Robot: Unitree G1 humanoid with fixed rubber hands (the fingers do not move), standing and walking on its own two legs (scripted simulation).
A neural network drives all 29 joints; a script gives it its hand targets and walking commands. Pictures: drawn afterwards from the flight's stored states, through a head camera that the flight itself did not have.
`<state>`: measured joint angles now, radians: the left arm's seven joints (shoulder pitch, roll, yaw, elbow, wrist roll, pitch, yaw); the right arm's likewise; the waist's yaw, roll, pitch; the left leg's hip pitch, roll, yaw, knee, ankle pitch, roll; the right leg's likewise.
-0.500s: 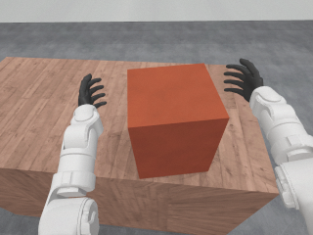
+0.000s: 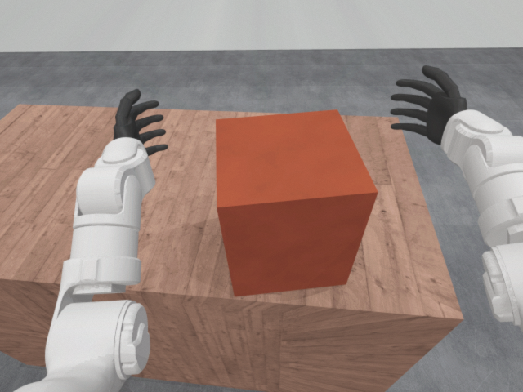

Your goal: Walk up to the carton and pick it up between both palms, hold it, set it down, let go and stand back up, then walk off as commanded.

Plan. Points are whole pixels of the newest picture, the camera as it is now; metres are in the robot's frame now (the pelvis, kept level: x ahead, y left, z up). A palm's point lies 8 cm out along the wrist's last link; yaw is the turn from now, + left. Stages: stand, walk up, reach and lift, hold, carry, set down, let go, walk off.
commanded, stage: set down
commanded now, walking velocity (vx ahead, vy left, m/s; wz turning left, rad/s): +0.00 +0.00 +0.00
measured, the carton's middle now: (284, 206) +0.43 +0.00 +0.05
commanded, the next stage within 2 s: none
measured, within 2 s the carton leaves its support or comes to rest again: neither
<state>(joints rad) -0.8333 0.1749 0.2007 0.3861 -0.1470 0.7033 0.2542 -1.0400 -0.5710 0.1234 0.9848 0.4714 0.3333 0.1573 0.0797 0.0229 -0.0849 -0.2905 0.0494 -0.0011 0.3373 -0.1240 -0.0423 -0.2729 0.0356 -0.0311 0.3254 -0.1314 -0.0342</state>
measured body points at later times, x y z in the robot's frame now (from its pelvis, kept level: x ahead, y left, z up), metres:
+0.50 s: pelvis -0.01 +0.00 +0.00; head -0.02 -0.01 +0.45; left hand +0.35 +0.21 +0.18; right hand +0.43 -0.23 +0.17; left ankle +0.03 +0.14 -0.75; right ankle +0.02 -0.09 -0.75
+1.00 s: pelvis +0.01 +0.00 +0.00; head +0.00 -0.01 +0.45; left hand +0.30 +0.22 +0.12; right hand +0.38 -0.25 +0.10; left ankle +0.03 +0.14 -0.75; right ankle +0.02 -0.09 -0.75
